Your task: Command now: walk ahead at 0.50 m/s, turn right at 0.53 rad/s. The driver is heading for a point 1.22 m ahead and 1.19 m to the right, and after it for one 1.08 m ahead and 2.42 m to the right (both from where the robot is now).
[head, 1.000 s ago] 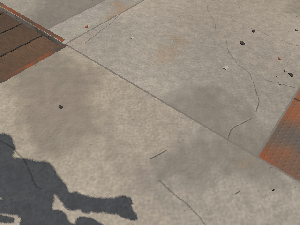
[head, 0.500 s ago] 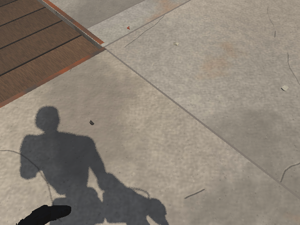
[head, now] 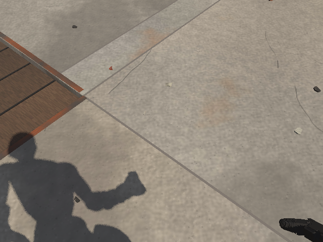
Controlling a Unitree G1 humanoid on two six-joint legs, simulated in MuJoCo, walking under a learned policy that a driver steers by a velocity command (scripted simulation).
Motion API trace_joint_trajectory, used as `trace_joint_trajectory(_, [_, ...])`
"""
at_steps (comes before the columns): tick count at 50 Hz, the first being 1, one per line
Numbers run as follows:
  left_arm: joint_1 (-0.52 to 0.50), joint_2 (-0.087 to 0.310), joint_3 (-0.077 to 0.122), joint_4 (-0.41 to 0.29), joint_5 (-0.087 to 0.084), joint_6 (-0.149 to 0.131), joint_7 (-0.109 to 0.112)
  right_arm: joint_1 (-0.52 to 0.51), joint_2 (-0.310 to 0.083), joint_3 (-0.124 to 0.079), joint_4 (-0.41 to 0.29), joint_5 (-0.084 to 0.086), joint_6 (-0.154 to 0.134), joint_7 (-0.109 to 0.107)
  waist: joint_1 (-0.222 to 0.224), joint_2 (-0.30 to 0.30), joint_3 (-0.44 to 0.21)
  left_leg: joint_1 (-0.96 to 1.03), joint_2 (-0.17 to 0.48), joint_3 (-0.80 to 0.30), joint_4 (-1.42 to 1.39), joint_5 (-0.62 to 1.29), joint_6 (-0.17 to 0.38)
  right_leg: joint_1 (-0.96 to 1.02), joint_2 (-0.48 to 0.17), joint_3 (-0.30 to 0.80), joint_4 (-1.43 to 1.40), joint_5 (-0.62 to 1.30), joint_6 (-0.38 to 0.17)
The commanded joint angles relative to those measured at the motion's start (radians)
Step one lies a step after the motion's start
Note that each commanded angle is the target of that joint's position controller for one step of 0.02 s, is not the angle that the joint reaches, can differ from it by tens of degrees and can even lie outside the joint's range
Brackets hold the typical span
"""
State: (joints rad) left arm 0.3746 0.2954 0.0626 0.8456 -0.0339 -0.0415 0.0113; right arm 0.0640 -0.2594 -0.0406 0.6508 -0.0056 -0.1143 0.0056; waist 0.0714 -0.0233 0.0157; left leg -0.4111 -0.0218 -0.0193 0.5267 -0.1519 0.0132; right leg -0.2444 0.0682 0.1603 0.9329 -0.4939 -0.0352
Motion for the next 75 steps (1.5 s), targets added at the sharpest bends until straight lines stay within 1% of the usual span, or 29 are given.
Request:
trace_joint_trajectory(1, [-0.054, 0.133, 0.026, -0.104, 0.0, -0.013, 0.004, 0.203, -0.128, -0.048, -0.001, -0.003, 0.007, -0.002, -0.134, 0.114, -0.079, 0.508, 0.356, -0.457, -0.256, -0.205, 0.162, -0.52, -0.116, -0.024, 0.313, 0.093, 0.016])
trace_joint_trajectory(5, [-0.097, 0.064, 0.024, -0.139, 0.002, 0.01, -0.013, 0.147, -0.098, -0.043, 0.032, -0.005, 0.0, 0.0, -0.086, 0.141, 0.0, 0.325, 0.274, -0.189, -0.346, 0.048, 0.154, -0.441, -0.179, -0.056, 0.205, 0.202, 0.034])
trace_joint_trajectory(17, [-0.385, 0.042, 0.003, -0.271, 0.011, 0.008, -0.071, 0.24, -0.215, -0.083, 0.118, 0.026, 0.028, -0.016, -0.144, 0.076, 0.063, 0.448, 0.299, 0.141, -0.347, 0.299, 0.122, -0.406, -0.148, -0.174, -0.282, 0.457, -0.005])
trace_joint_trajectory(19, [-0.37, 0.068, 0.016, -0.284, 0.014, 0.012, -0.075, 0.239, -0.243, -0.091, 0.121, 0.034, 0.041, -0.02, -0.112, 0.101, 0.033, 0.49, 0.305, 0.179, -0.244, 0.573, 0.101, -0.328, -0.099, -0.224, -0.304, 0.357, -0.044])
trace_joint_trajectory(21, [-0.185, 0.132, 0.054, -0.246, 0.013, 0.02, -0.069, 0.225, -0.26, -0.093, 0.116, 0.042, 0.058, -0.027, 0.004, 0.109, -0.081, 0.451, 0.276, 0.229, 0.038, 0.825, 0.067, -0.054, -0.016, -0.275, -0.355, 0.331, -0.101])
trace_joint_trajectory(22, [-0.002, 0.198, 0.09, -0.194, 0.011, 0.028, -0.053, 0.234, -0.235, -0.081, 0.108, 0.031, 0.057, -0.033, 0.088, 0.07, -0.172, 0.271, 0.238, 0.242, 0.293, 0.686, 0.027, 0.243, -0.019, -0.208, -0.386, 0.365, -0.143])
trace_joint_trajectory(23, [0.034, 0.321, 0.113, -0.185, 0.0, 0.03, -0.034, 0.31, -0.103, -0.037, 0.052, -0.018, 0.041, -0.023, 0.011, -0.202, -0.248, -0.187, 0.089, 0.226, 0.674, -0.177, -0.041, 0.605, -0.29, 0.285, -0.415, 0.287, -0.298])
trace_joint_trajectory(24, [0.044, 0.295, 0.095, -0.226, 0.005, 0.013, -0.038, 0.265, -0.117, -0.024, 0.029, 0.001, 0.003, -0.012, 0.034, -0.177, -0.424, -0.345, -0.014, -0.026, 0.856, -0.468, -0.046, 0.7, -0.412, 0.7, -0.597, 0.101, -0.408])
trace_joint_trajectory(25, [0.02, 0.22, 0.072, -0.214, 0.014, -0.002, -0.044, 0.156, -0.189, -0.043, 0.002, 0.043, -0.02, 0.0, 0.065, -0.092, -0.3, -0.444, 0.045, -0.078, 0.864, -0.377, -0.026, 0.629, -0.383, 0.57, -0.638, 0.124, -0.346])
trace_joint_trajectory(26, [-0.025, 0.187, 0.063, -0.21, 0.012, -0.011, -0.043, 0.129, -0.183, -0.037, -0.007, 0.045, -0.032, -0.001, 0.033, -0.052, -0.189, -0.433, 0.084, -0.066, 0.786, -0.29, -0.01, 0.486, -0.341, 0.441, -0.642, 0.183, -0.31])
trace_joint_trajectory(28, [-0.151, 0.128, 0.041, -0.233, 0.023, -0.015, -0.038, 0.146, -0.192, -0.048, 0.013, 0.001, -0.026, -0.013, -0.057, -0.009, -0.087, -0.291, 0.142, -0.071, 0.632, -0.191, -0.022, 0.222, -0.268, 0.277, -0.665, 0.388, -0.265])
trace_joint_trajectory(32, [-0.161, 0.143, 0.045, -0.227, 0.026, -0.022, -0.019, 0.142, -0.147, -0.04, 0.004, -0.014, 0.011, -0.011, -0.091, -0.012, -0.045, -0.2, 0.131, -0.04, 0.478, -0.097, -0.073, 0.029, -0.219, 0.166, -0.713, 0.569, -0.273])
trace_joint_trajectory(37, [-0.083, 0.165, 0.053, -0.188, 0.013, -0.01, 0.002, -0.052, -0.094, -0.015, -0.044, -0.005, 0.007, 0.002, -0.016, -0.039, -0.002, -0.106, 0.057, -0.024, 0.11, 0.226, -0.091, -0.048, -0.142, 0.093, -0.696, 0.447, -0.196])
trace_joint_trajectory(42, [-0.016, 0.158, 0.053, -0.156, 0.005, 0.001, 0.008, -0.101, -0.145, -0.033, -0.067, 0.014, -0.009, 0.02, -0.01, -0.069, -0.003, -0.057, 0.031, -0.071, -0.024, 0.169, -0.055, 0.075, -0.198, 0.231, -0.583, 0.363, -0.167])
trace_joint_trajectory(45, [-0.036, 0.123, 0.043, -0.162, 0.012, 0.008, 0.006, 0.062, -0.183, -0.06, -0.031, 0.008, -0.02, 0.012, -0.1, -0.091, -0.068, 0.181, 0.036, -0.048, -0.085, 0.09, 0.01, 0.071, -0.153, 0.241, -0.418, 0.443, -0.116])
trace_joint_trajectory(46, [-0.034, 0.063, 0.02, -0.178, 0.025, 0.005, 0.001, 0.198, -0.23, -0.074, -0.021, -0.01, -0.024, 0.003, -0.16, -0.008, -0.198, 0.424, 0.18, -0.176, -0.063, 0.05, 0.073, -0.028, -0.094, 0.171, -0.165, 0.358, -0.079])
trace_joint_trajectory(47, [0.095, 0.008, 0.002, -0.203, -0.004, -0.003, 0.002, 0.3, -0.307, -0.095, 0.013, -0.021, -0.009, 0.005, -0.122, 0.307, -0.343, 0.764, 0.407, -0.614, -0.143, -0.192, 0.232, -0.376, 0.049, 0.022, 0.171, -0.034, -0.004])
trace_joint_trajectory(48, [0.094, 0.098, 0.014, -0.191, -0.01, -0.005, 0.005, 0.301, -0.23, -0.079, 0.009, 0.005, -0.002, 0.012, -0.133, 0.289, -0.304, 0.754, 0.447, -0.777, -0.214, -0.426, 0.232, -0.518, -0.024, 0.034, 0.326, -0.087, 0.011])
trace_joint_trajectory(49, [-0.006, 0.161, 0.032, -0.197, -0.007, -0.001, 0.005, 0.259, -0.17, -0.063, 0.0, 0.007, 0.003, 0.007, -0.158, 0.184, -0.174, 0.64, 0.406, -0.639, -0.235, -0.428, 0.19, -0.556, -0.061, 0.026, 0.374, 0.005, 0.02])
trace_joint_trajectory(51, [-0.104, 0.148, 0.037, -0.222, 0.015, 0.005, 0.004, 0.177, -0.131, -0.047, 0.004, -0.007, 0.014, 0.003, -0.13, 0.094, -0.036, 0.426, 0.328, -0.402, -0.265, -0.173, 0.161, -0.514, -0.121, -0.016, 0.323, 0.124, 0.03])
trace_joint_trajectory(53, [-0.092, 0.11, 0.036, -0.224, 0.004, 0.015, -0.006, 0.154, -0.108, -0.041, 0.017, -0.01, 0.008, -0.001, -0.096, 0.142, -0.01, 0.328, 0.277, -0.26, -0.313, -0.056, 0.148, -0.438, -0.16, -0.032, 0.262, 0.169, 0.03])
trace_joint_trajectory(66, [-0.37, 0.029, 0.002, -0.316, 0.009, 0.01, -0.061, 0.245, -0.218, -0.075, 0.125, 0.026, 0.03, -0.007, -0.156, 0.077, 0.068, 0.412, 0.295, 0.122, -0.367, 0.24, 0.134, -0.386, -0.147, -0.162, -0.272, 0.465, 0.003])
trace_joint_trajectory(69, [-0.334, 0.069, 0.022, -0.322, 0.021, 0.01, -0.063, 0.253, -0.257, -0.084, 0.145, 0.044, 0.045, -0.006, -0.097, 0.106, 0.028, 0.477, 0.316, 0.155, -0.238, 0.609, 0.119, -0.256, -0.076, -0.214, -0.331, 0.323, -0.055])
trace_joint_trajectory(70, [-0.23, 0.103, 0.042, -0.296, 0.025, 0.013, -0.06, 0.241, -0.263, -0.082, 0.149, 0.047, 0.051, -0.008, -0.025, 0.106, -0.036, 0.462, 0.298, 0.186, -0.097, 0.747, 0.099, -0.099, -0.038, -0.238, -0.377, 0.335, -0.083])
trace_joint_trajectory(71, [-0.067, 0.154, 0.071, -0.245, 0.023, 0.017, -0.048, 0.247, -0.238, -0.069, 0.152, 0.043, 0.053, -0.012, 0.056, 0.089, -0.121, 0.356, 0.26, 0.218, 0.1, 0.737, 0.069, 0.156, -0.009, -0.237, -0.418, 0.399, -0.113])
trace_joint_trajectory(72, [0.093, 0.244, 0.096, -0.212, 0.02, 0.026, -0.027, 0.262, -0.167, -0.038, 0.126, 0.001, 0.047, -0.013, 0.098, -0.065, -0.244, 0.087, 0.203, 0.23, 0.438, 0.287, 0.024, 0.477, -0.205, 0.032, -0.381, 0.469, -0.172])
trace_joint_trajectory(73, [0.052, 0.305, 0.09, -0.22, 0.014, 0.016, -0.029, 0.369, -0.075, -0.004, 0.1, -0.003, 0.026, 0.002, -0.019, -0.246, -0.388, -0.231, 0.032, 0.088, 0.735, -0.457, -0.018, 0.678, -0.423, 0.55, -0.521, 0.242, -0.344])
trace_joint_trajectory(74, [0.048, 0.204, 0.065, -0.231, 0.015, 0.003, -0.037, 0.251, -0.181, -0.029, 0.107, 0.038, 0.007, 0.01, 0.054, -0.094, -0.36, -0.32, 0.063, -0.046, 0.812, -0.432, -0.009, 0.626, -0.425, 0.55, -0.605, 0.17, -0.314])
trace_joint_trajectory(75, [0.001, 0.175, 0.052, -0.219, 0.02, -0.009, -0.041, 0.161, -0.2, -0.036, 0.072, 0.061, -0.003, 0.011, 0.047, -0.084, -0.204, -0.376, 0.098, -0.031, 0.791, -0.342, 0.006, 0.498, -0.387, 0.392, -0.622, 0.249, -0.273])
